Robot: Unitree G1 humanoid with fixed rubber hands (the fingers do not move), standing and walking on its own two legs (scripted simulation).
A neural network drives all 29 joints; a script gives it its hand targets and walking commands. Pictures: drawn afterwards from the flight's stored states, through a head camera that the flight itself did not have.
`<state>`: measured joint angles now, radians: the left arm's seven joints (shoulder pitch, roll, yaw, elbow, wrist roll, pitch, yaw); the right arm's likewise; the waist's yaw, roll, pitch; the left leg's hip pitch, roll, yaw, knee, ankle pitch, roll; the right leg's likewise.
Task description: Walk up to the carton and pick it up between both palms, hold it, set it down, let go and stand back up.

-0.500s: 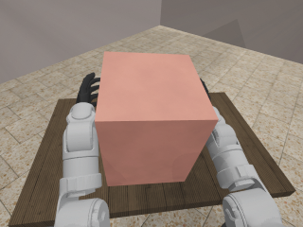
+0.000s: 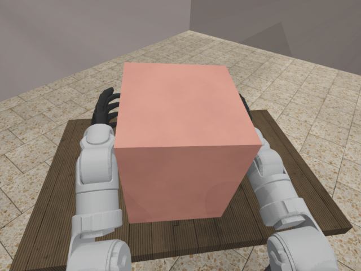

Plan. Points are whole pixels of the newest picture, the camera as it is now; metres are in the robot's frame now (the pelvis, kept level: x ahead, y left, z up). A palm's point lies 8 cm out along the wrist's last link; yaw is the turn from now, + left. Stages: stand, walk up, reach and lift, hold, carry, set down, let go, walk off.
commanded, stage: hold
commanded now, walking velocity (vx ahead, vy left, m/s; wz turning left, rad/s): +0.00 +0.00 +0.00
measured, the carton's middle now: (176, 146) +0.32 +0.01 +0.16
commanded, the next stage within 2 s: none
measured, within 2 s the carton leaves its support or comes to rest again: neither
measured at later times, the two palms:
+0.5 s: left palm (101, 125) +0.36 +0.16 +0.19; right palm (240, 127) +0.36 -0.14 +0.18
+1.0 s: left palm (107, 127) +0.35 +0.14 +0.19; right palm (248, 126) +0.35 -0.15 +0.19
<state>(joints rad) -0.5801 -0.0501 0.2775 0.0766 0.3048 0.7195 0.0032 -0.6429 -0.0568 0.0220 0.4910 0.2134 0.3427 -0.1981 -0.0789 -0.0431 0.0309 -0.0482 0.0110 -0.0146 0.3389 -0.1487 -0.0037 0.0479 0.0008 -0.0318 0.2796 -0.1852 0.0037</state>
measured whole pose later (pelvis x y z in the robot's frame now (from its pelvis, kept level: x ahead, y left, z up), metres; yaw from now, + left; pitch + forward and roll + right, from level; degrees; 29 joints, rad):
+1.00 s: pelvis +0.00 +0.00 +0.00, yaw +0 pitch -8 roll -1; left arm -0.59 -0.05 0.28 0.11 0.30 0.72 0.01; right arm -0.65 -0.06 0.01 0.50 0.21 0.37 -0.20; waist -0.08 -0.06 0.02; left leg -0.05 0.02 -0.01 0.33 -0.14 -0.01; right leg 0.04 0.01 -0.03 0.29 -0.18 0.00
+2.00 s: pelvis +0.00 +0.00 +0.00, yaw +0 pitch -7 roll -1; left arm -0.61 -0.04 0.29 0.12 0.30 0.72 0.00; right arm -0.67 -0.05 0.00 0.52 0.20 0.35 -0.20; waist -0.08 -0.04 0.03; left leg -0.07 0.01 -0.02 0.33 -0.14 -0.01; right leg 0.02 0.00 -0.03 0.29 -0.18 0.00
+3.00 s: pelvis +0.00 +0.00 +0.00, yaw +0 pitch -8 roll -1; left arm -0.61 -0.04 0.29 0.12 0.31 0.71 0.00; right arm -0.67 -0.05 0.00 0.53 0.20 0.34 -0.19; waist -0.08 -0.05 0.02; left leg -0.05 0.01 -0.02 0.33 -0.14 0.00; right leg 0.04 0.00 -0.03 0.28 -0.18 0.00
